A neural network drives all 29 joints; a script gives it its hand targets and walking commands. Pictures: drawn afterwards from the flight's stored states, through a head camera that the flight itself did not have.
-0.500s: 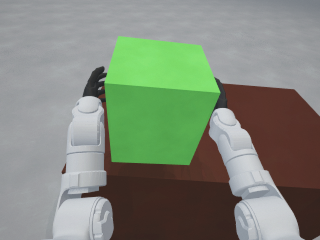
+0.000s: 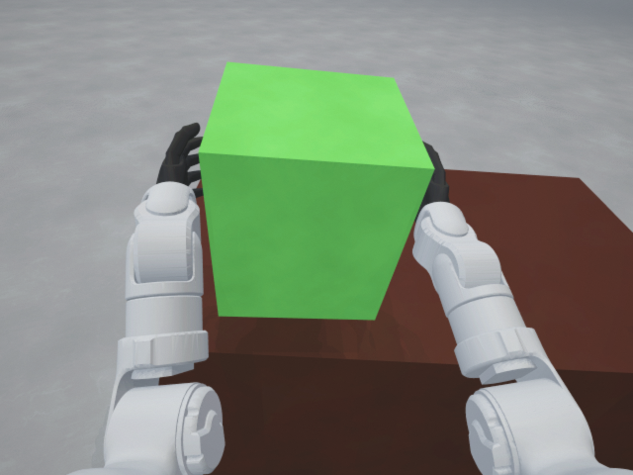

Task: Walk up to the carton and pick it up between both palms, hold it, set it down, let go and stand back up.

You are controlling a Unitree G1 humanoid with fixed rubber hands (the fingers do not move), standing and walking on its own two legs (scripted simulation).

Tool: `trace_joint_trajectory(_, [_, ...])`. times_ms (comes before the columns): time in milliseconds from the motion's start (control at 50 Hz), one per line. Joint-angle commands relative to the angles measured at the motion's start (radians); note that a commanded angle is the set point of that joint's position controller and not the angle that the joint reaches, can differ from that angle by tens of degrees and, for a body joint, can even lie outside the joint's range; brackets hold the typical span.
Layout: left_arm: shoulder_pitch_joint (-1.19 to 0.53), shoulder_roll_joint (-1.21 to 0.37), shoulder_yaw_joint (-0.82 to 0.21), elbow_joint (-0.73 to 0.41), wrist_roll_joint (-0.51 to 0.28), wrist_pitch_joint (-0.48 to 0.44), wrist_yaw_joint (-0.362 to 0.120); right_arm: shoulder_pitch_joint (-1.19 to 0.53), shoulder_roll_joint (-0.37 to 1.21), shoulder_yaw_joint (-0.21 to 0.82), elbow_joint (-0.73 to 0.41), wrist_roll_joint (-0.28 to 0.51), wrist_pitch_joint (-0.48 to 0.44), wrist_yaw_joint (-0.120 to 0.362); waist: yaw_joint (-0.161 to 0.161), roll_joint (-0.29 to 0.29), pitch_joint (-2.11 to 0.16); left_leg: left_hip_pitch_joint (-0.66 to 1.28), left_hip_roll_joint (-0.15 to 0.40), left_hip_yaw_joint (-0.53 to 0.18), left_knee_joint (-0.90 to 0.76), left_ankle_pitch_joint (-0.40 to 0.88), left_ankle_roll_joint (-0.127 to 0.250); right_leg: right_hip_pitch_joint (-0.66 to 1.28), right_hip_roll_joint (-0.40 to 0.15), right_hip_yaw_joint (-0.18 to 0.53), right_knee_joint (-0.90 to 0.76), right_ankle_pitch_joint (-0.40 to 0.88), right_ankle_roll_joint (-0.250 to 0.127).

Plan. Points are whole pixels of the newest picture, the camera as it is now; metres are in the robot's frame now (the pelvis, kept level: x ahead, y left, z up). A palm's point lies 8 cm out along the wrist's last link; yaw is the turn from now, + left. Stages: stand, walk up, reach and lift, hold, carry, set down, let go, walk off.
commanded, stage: hold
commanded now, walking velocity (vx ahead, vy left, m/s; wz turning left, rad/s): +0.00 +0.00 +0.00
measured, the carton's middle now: (305, 198) +0.41 +0.00 +0.19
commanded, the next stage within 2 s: none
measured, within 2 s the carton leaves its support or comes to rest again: neither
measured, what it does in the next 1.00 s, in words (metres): stands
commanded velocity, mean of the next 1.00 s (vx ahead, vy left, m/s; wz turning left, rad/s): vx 0.00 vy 0.00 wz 0.00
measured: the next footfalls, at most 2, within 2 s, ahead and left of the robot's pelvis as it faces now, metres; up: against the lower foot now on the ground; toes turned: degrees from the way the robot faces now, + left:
none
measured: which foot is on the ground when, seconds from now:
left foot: down 0.00-1.00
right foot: down 0.00-1.00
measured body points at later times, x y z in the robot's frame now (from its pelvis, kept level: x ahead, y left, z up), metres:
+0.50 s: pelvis -0.01 -0.01 +0.00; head -0.07 +0.02 +0.44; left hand +0.37 +0.16 +0.24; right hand +0.37 -0.14 +0.24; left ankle +0.05 +0.14 -0.75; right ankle -0.01 -0.13 -0.75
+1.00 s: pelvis +0.00 +0.00 +0.00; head -0.06 +0.03 +0.45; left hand +0.38 +0.16 +0.24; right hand +0.38 -0.14 +0.24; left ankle +0.05 +0.14 -0.75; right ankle -0.01 -0.13 -0.75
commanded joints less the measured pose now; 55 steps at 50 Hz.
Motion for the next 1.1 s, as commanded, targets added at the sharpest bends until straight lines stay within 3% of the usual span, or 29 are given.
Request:
trace_joint_trajectory(0, [-0.650, -0.536, -0.475, -0.161, -0.213, -0.054, -0.125, -0.942, 0.539, 0.393, -0.401, 0.121, -0.051, 0.111, -0.002, 0.095, -0.526, 0.284, -0.099, 0.037, 0.022, 0.361, 0.003, -0.021, 0.092, -0.019, -0.036, 0.270, 0.033])
trace_joint_trajectory(60, [-0.622, -0.517, -0.480, -0.210, -0.217, -0.019, -0.125, -0.910, 0.521, 0.403, -0.435, 0.146, -0.018, 0.097, -0.008, 0.093, -0.499, 0.275, -0.103, 0.044, 0.021, 0.366, 0.000, -0.010, 0.092, -0.016, -0.038, 0.260, 0.035])
trace_joint_trajectory(180, [-0.664, -0.512, -0.462, -0.169, -0.194, 0.022, -0.149, -0.930, 0.527, 0.338, -0.389, 0.111, 0.031, 0.106, -0.012, 0.097, -0.396, 0.185, -0.097, 0.059, -0.042, 0.188, 0.013, -0.040, 0.083, -0.014, -0.057, 0.100, 0.026])
trace_joint_trajectory(220, [-0.647, -0.518, -0.462, -0.112, -0.204, 0.027, -0.151, -0.952, 0.535, 0.348, -0.392, 0.108, 0.035, 0.107, -0.002, 0.082, -0.395, 0.185, -0.095, 0.045, -0.046, 0.177, 0.017, -0.067, 0.078, -0.016, -0.062, 0.104, 0.034])
trace_joint_trajectory(500, [-0.754, -0.539, -0.446, -0.074, -0.231, 0.017, -0.145, -1.025, 0.584, 0.330, -0.333, 0.121, 0.071, 0.103, 0.000, 0.095, -0.445, 0.160, -0.096, 0.045, -0.047, 0.114, 0.025, -0.093, 0.076, -0.003, -0.062, 0.056, 0.039])
trace_joint_trajectory(720, [-0.762, -0.540, -0.442, -0.077, -0.237, 0.011, -0.139, -1.033, 0.582, 0.336, -0.339, 0.145, 0.079, 0.099, 0.002, 0.106, -0.487, 0.174, -0.097, 0.039, -0.029, 0.179, 0.015, -0.076, 0.082, -0.002, -0.054, 0.112, 0.043])
trace_joint_trajectory(1080, [-0.684, -0.528, -0.481, -0.196, -0.240, 0.034, -0.140, -0.953, 0.548, 0.376, -0.443, 0.181, 0.102, 0.082, -0.008, 0.110, -0.489, 0.214, -0.099, 0.030, -0.003, 0.303, -0.008, -0.049, 0.094, -0.004, -0.046, 0.217, 0.048])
